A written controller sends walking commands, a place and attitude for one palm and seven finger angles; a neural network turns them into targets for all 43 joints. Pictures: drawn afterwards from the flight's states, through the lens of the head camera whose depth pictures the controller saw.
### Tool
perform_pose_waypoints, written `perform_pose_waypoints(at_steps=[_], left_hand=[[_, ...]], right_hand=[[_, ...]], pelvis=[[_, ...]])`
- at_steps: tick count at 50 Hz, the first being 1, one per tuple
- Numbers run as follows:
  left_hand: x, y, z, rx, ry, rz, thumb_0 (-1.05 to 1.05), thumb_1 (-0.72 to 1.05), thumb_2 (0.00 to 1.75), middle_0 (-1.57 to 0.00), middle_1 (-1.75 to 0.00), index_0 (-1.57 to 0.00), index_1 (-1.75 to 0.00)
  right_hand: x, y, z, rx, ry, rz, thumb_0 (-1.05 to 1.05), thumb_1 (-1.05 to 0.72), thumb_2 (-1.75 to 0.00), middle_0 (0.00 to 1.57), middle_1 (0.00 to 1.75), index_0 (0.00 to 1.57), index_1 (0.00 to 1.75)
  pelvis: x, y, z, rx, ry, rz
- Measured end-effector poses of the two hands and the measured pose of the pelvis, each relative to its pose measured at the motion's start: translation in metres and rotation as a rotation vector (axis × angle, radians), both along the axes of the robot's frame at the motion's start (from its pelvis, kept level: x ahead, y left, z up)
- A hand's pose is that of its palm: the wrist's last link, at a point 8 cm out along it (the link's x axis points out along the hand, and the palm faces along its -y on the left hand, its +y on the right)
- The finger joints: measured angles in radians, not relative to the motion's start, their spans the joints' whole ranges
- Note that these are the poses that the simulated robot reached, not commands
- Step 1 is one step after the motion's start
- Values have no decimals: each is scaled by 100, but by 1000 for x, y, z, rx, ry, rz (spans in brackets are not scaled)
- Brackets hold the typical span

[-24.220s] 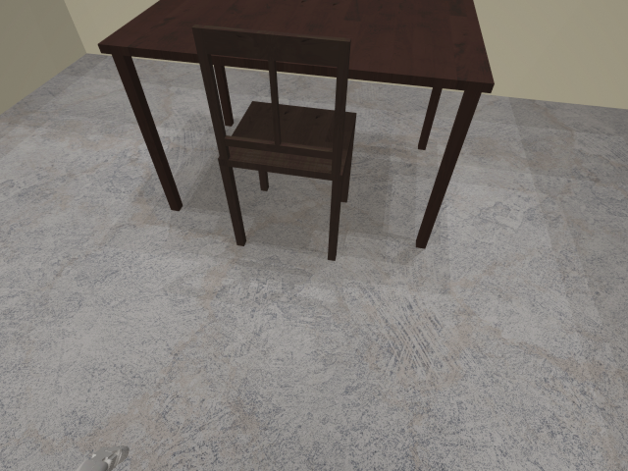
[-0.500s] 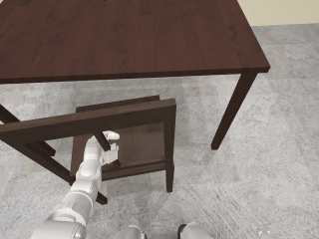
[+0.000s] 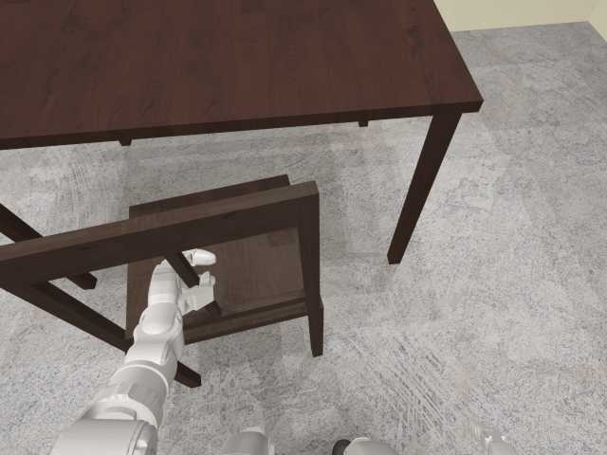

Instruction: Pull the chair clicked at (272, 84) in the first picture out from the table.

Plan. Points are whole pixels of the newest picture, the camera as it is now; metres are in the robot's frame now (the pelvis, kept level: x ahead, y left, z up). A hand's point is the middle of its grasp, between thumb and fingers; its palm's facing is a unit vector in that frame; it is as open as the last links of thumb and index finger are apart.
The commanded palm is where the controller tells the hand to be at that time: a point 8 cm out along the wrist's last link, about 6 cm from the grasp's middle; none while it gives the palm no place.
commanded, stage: step backward, pulling the chair out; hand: left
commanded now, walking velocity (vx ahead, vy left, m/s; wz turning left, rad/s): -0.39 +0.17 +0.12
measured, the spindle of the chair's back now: (197, 286) +0.36 +0.19 -0.09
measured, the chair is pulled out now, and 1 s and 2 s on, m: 0.19 0.33 0.47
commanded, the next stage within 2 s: none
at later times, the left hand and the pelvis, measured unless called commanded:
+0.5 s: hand (203, 362) +0.24 +0.15 -0.06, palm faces +0.03 -0.98 -0.17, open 5.0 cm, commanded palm +0.24 +0.20 -0.06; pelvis -0.08 +0.02 -0.01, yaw +0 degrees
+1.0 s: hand (200, 387) +0.21 +0.15 -0.06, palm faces +0.09 -0.98 -0.18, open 5.0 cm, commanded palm +0.18 +0.20 -0.06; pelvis -0.13 +0.00 -0.01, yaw +3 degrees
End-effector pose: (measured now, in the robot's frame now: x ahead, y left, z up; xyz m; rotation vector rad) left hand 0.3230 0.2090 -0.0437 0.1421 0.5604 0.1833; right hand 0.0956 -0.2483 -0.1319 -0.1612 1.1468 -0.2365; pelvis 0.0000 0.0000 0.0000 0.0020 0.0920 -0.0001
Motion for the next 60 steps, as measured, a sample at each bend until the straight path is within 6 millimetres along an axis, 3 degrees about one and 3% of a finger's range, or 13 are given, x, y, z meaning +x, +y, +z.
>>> perform_pose_waypoints(at_steps=[5,9,17,22,26,31,40,45,51,60], left_hand=[[-16,-8,1,-4,4,-24,3,75,80,-33,-115,-49,-145],[-31,-10,0,-7,-7,-80,2,75,79,-32,-117,-49,-145],[-70,-8,0,-20,-18,-165,1,75,79,-28,-122,-50,-145],[-93,-7,0,-15,-13,-144,1,74,81,-29,-122,-50,-145],[-105,-8,0,-9,-6,-99,2,74,84,-32,-120,-50,-145],[-113,-8,1,-4,1,-61,2,74,85,-34,-118,-50,-145],[-123,-5,0,0,-13,-104,2,74,84,-33,-121,-49,-145],[-132,-7,1,-1,-6,-78,2,74,84,-33,-121,-50,-145],[-139,-11,1,-3,1,-40,3,74,84,-34,-120,-49,-145],[-168,-12,1,-23,-1,-99,2,76,81,-30,-122,-49,-145]], right_hand=[[-13,-21,9,-74,-5,5,0,-90,-90,20,30,20,30],[-24,-25,15,-140,-9,19,0,-90,-90,20,30,20,30],[-50,9,29,-123,-45,19,0,-91,-90,20,30,19,30],[-62,31,13,-38,-61,21,0,-90,-90,20,30,20,30],[-73,36,-1,16,-55,25,0,-90,-90,20,30,20,30],[-92,26,-6,12,-28,32,0,-90,-90,20,30,20,30],[-130,1,8,-101,5,28,1,-90,-90,20,30,20,30],[-134,-3,2,-77,9,22,1,-90,-90,20,30,20,30],[-132,-8,-3,-47,-2,28,1,-90,-90,20,30,20,30],[-142,-4,12,-99,-32,81,0,-90,-90,20,30,20,30]], pelvis=[[-18,5,0,12,8,28],[-35,17,-4,-11,10,64],[-65,28,1,13,-16,19],[-73,23,-3,24,-41,3],[-81,16,-6,20,-43,6],[-96,14,-5,13,-27,30],[-119,20,-6,20,-29,42],[-119,11,-7,21,-42,28],[-136,1,-8,16,-34,58],[-171,20,-6,19,-18,109]])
